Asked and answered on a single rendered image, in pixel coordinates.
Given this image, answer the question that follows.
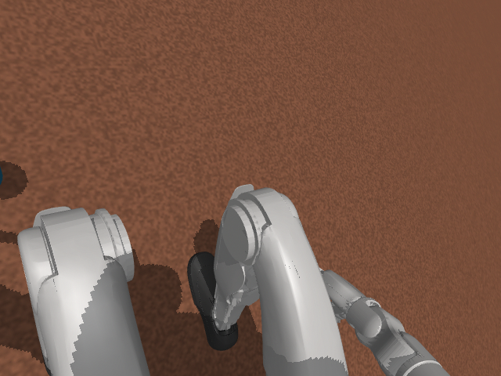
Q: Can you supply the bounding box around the right robot hand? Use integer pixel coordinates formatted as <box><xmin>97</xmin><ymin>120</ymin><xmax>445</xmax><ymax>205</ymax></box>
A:
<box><xmin>319</xmin><ymin>268</ymin><xmax>366</xmax><ymax>323</ymax></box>

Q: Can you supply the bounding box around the right robot foot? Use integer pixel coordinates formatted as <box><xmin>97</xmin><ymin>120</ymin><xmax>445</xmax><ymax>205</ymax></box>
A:
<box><xmin>187</xmin><ymin>251</ymin><xmax>238</xmax><ymax>351</ymax></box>

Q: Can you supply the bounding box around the right robot arm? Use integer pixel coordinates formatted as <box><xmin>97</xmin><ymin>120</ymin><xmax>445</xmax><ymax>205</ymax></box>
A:
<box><xmin>346</xmin><ymin>297</ymin><xmax>450</xmax><ymax>376</ymax></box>

